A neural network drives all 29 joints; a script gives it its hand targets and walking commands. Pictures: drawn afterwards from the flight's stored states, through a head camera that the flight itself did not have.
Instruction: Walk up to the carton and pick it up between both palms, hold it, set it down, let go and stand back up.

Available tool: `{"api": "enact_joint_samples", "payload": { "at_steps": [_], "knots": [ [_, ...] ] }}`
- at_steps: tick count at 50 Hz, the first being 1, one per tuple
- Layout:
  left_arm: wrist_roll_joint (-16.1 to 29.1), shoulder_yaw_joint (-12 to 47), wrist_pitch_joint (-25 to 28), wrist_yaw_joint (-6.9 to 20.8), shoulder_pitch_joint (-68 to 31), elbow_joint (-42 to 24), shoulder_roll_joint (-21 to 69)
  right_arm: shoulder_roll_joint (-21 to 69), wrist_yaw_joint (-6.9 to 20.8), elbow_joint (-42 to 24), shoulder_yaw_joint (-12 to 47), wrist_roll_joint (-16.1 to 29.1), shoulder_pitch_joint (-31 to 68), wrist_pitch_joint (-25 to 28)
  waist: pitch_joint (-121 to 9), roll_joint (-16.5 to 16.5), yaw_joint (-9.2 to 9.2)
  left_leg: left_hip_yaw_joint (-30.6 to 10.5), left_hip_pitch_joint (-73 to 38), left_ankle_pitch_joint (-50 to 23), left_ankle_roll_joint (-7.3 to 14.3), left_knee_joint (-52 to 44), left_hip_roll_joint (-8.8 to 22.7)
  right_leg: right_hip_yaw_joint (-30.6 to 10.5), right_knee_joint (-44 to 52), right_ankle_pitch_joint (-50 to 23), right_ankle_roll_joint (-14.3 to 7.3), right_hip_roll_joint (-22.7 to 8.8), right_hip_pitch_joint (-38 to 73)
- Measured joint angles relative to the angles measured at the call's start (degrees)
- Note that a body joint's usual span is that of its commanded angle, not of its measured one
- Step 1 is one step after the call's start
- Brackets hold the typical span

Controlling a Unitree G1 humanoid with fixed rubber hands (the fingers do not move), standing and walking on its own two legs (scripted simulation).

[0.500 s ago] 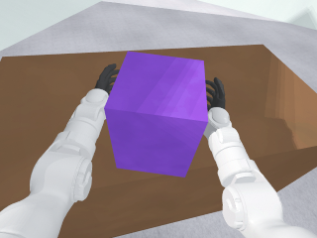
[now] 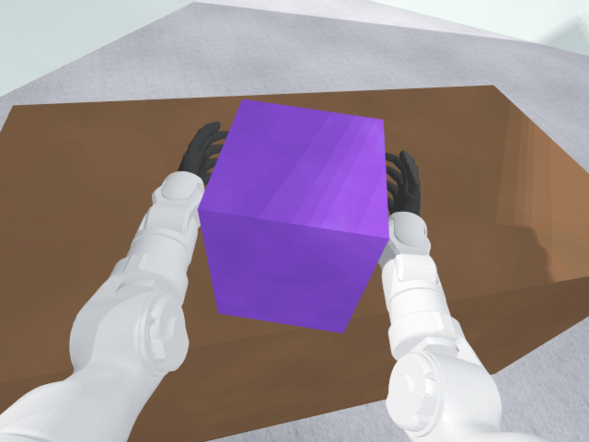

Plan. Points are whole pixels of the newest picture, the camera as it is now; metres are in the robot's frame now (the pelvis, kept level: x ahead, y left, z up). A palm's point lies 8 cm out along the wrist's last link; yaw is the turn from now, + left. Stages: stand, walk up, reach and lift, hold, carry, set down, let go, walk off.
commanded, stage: reach and lift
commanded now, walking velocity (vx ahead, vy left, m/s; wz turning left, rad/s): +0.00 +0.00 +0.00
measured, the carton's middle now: (295, 222) +0.40 -0.07 +0.07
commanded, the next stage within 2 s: none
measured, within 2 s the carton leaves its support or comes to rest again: leaves its support in 1.46 s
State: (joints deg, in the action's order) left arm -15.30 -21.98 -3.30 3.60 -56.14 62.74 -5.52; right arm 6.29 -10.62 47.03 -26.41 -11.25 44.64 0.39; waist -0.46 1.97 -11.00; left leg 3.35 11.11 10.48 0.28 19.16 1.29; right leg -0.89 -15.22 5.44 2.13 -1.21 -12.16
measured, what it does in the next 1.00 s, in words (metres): stands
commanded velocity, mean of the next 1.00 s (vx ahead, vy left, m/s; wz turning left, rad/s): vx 0.00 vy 0.00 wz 0.00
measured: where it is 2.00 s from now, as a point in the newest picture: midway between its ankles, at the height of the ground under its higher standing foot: outside the picture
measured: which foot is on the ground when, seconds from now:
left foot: down 0.00-1.00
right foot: down 0.00-1.00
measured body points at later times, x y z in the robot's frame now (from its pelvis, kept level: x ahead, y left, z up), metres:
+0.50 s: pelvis +0.03 +0.00 +0.00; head +0.04 +0.02 +0.45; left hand +0.47 +0.07 +0.12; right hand +0.39 -0.22 +0.11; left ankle -0.01 +0.11 -0.75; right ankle +0.02 -0.14 -0.75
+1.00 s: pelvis +0.03 +0.00 +0.00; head +0.05 +0.03 +0.45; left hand +0.47 +0.07 +0.12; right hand +0.39 -0.22 +0.11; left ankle -0.01 +0.11 -0.75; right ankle +0.02 -0.14 -0.75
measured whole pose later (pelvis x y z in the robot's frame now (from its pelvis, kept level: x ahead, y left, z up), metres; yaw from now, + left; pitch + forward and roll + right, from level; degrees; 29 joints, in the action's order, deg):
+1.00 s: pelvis +0.03 +0.00 +0.00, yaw +2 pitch -3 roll -1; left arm -21.8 -20.9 -12.8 8.4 -45.5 39.8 1.0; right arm 6.4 -10.8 39.4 -19.4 -5.3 33.3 7.7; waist 4.9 4.3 -11.2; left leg 1.7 0.6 12.0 -0.2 15.9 1.5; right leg 1.1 -10.9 7.0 1.9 -1.0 -0.5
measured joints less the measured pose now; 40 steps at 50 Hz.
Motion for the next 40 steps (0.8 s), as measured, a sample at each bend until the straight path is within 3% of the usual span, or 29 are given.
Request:
{"api": "enact_joint_samples", "payload": {
  "at_steps": [3, 9, 21, 40],
  "knots": [
    [-3.3, -3.1, 0.9, 1.4, 1.4, -1.8, 2.2, 1.6, 1.5, -3.8, -2.2, -3.6, -2.9, 1.3, 1.2, 0.0, 0.61, -0.2, -3.1, 0.1, 0.1, -1.1, -0.2, 0.2, 1.0, 0.3, 0.2, -0.2, 3.2],
    [-5.8, -4.1, -1.2, 3.0, 4.1, -7.0, 4.4, 2.6, 2.6, -7.0, -2.7, -4.6, -5.7, 1.8, 3.1, 0.1, 0.76, -0.3, -7.5, 0.7, 0.2, -2.4, -0.4, 0.4, 1.8, 1.2, 0.4, -0.4, 7.4],
    [-5.6, -1.1, -5.5, 3.8, 8.5, -16.0, 6.0, 1.6, 1.2, -8.6, 2.7, 0.3, -9.8, 4.1, 5.0, 0.7, 0.51, -0.8, -10.4, 2.1, -0.3, -2.3, 0.3, 1.1, 3.2, 2.0, 0.0, 0.3, 11.1],
    [-6.4, 0.5, -8.9, 4.8, 10.4, -22.3, 6.5, 0.4, 0.1, -8.4, 6.4, 5.3, -11.1, 6.3, 6.1, 2.0, 0.22, -1.1, -11.3, 1.8, -0.4, -3.3, 0.3, 1.5, 4.1, 1.7, -0.1, 0.3, 12.2]
  ]
}}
